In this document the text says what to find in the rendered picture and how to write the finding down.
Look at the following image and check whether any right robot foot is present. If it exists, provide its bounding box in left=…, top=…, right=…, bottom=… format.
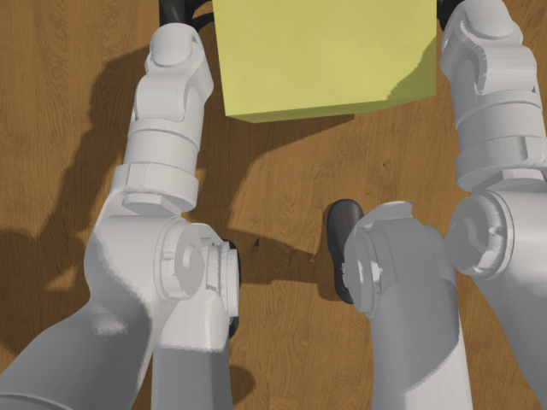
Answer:
left=326, top=199, right=364, bottom=304

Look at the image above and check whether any robot left forearm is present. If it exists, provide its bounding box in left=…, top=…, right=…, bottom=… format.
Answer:
left=84, top=23, right=214, bottom=282

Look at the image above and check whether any robot right forearm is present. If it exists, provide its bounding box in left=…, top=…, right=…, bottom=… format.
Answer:
left=439, top=0, right=547, bottom=193

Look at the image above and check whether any robot right upper arm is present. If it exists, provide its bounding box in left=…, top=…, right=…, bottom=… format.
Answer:
left=444, top=190, right=547, bottom=410

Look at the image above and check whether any robot left hand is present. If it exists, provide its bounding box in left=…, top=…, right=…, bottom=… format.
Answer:
left=159, top=0, right=215, bottom=33

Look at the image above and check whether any robot left upper arm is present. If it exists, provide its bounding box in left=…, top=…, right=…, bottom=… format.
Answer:
left=0, top=215, right=205, bottom=410

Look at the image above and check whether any carton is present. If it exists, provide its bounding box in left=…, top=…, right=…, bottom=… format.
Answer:
left=212, top=0, right=437, bottom=123

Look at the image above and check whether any right robot thigh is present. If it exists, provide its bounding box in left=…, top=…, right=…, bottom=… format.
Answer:
left=347, top=218, right=473, bottom=410

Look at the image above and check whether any robot right hand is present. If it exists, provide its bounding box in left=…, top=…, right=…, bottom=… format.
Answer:
left=437, top=0, right=464, bottom=31

